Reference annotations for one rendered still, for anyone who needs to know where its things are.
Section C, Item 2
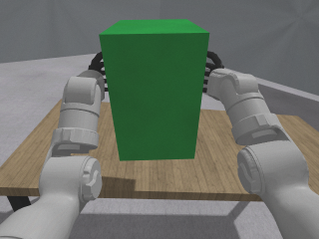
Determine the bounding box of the right robot hand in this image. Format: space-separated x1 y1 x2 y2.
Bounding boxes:
202 51 224 93

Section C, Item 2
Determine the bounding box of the robot right forearm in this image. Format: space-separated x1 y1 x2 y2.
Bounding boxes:
206 68 309 181

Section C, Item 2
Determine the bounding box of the robot left forearm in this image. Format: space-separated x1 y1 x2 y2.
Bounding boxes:
38 70 105 194

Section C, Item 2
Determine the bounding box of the left robot upper arm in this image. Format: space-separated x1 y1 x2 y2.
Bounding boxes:
0 155 103 239

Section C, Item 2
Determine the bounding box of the right robot upper arm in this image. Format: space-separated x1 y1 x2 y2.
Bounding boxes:
237 138 319 239

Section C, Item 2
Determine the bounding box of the carton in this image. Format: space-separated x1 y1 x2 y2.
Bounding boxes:
99 19 209 161

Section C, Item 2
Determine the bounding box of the left robot hand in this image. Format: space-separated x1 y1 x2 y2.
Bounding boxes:
88 52 108 92

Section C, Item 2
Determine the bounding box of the table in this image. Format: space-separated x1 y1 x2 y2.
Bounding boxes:
0 99 319 212

